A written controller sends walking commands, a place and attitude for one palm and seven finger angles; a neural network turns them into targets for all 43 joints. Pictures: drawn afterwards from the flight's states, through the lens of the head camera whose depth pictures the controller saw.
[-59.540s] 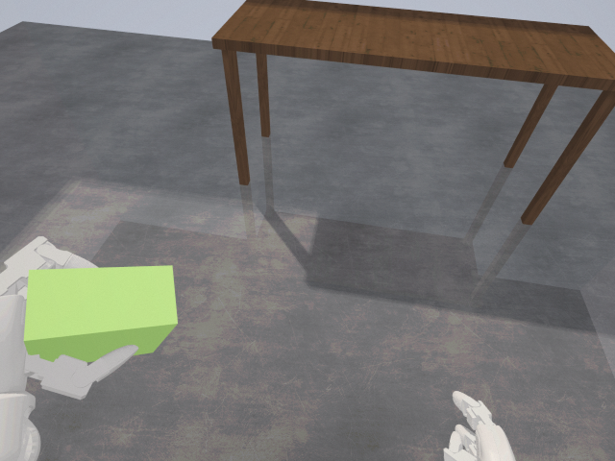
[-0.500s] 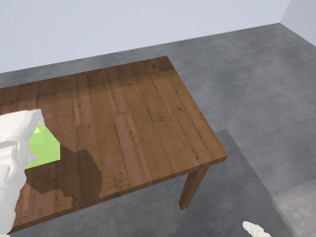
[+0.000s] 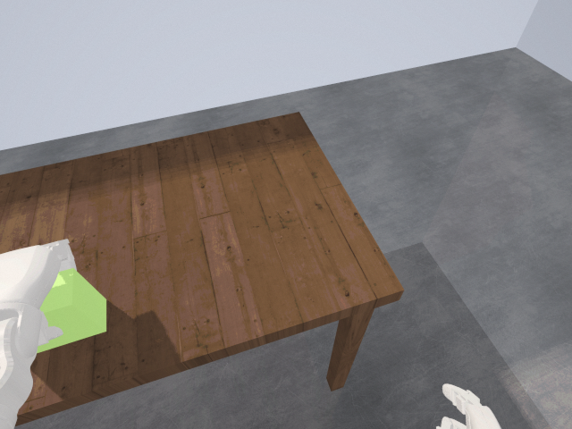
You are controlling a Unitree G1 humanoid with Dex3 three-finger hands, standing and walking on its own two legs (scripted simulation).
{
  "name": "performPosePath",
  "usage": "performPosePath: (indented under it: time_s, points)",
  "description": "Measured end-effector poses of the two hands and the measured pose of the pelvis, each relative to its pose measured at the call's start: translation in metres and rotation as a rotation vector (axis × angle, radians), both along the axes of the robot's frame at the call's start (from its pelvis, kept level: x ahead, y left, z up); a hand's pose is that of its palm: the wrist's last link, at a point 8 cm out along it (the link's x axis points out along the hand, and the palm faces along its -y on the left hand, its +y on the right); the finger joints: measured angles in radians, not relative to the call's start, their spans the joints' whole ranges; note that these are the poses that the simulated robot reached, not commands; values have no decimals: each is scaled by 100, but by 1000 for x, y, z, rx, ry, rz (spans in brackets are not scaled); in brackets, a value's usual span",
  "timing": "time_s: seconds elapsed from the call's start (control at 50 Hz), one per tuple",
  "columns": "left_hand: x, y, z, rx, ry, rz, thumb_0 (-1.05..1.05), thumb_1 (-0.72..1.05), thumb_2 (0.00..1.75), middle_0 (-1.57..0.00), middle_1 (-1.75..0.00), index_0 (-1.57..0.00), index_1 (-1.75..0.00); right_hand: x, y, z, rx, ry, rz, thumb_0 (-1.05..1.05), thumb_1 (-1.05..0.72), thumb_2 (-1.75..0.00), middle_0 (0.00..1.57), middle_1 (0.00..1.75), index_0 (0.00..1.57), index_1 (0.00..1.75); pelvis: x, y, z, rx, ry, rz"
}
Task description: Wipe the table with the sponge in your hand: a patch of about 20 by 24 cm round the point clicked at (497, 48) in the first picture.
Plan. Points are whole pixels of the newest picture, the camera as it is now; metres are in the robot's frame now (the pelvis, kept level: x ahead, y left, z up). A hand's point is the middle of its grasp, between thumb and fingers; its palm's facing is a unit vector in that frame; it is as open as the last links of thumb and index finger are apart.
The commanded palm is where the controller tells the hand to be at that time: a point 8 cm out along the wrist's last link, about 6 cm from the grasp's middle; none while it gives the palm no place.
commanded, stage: lift the sponge slowly off the table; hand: left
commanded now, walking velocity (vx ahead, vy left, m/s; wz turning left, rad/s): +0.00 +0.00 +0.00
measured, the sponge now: (52, 319) +0.25 +0.38 -0.01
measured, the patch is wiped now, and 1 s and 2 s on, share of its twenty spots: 1.00 1.00 1.00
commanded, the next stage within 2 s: none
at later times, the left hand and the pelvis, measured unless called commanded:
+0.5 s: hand (36, 311) +0.24 +0.37 +0.05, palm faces -0.11 -0.03 -0.99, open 9.9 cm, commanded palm +0.21 +0.36 +0.10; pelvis +0.00 -0.01 +0.00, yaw +0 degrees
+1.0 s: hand (10, 314) +0.22 +0.37 +0.07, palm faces -0.07 -0.04 -1.00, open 9.9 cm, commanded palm +0.21 +0.37 +0.14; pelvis -0.02 +0.00 +0.01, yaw +1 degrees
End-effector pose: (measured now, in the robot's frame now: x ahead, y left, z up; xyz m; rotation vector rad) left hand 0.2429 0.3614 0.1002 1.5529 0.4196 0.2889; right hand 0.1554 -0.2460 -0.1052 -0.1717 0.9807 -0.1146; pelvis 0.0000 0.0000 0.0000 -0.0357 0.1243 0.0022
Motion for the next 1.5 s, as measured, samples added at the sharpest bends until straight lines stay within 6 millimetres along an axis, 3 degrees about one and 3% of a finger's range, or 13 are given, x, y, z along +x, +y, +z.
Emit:
performPosePath:
  time_s: [0.38,0.7,0.98,1.32,1.5]
  points:
    - [-16,-4,1,-21,20,2,0,-52,107,-76,-141,-75,-146,10,-10,5,-42,-27,8,1,-91,-90,20,30,20,30,0,-8,1,3,-24,4]
    - [-35,-4,4,-32,15,-41,0,-54,106,-78,-137,-78,-143,12,10,8,-39,-57,31,1,-91,-90,20,30,20,30,-9,1,2,-1,-57,10]
    - [-38,5,26,-28,-16,-3,0,-54,106,-79,-136,-79,-142,17,29,17,-19,-92,74,1,-90,-90,20,30,20,30,-22,3,7,3,-98,25]
    - [-32,-3,51,-12,-35,-53,0,-54,106,-79,-136,-79,-142,4,16,15,-31,-56,62,1,-90,-90,20,30,20,30,-25,-1,11,8,-117,21]
    - [-31,-9,62,-13,-29,-41,0,-54,106,-79,-136,-79,-142,12,12,15,-21,-71,67,1,-90,-90,20,30,20,30,-21,-5,13,13,-126,25]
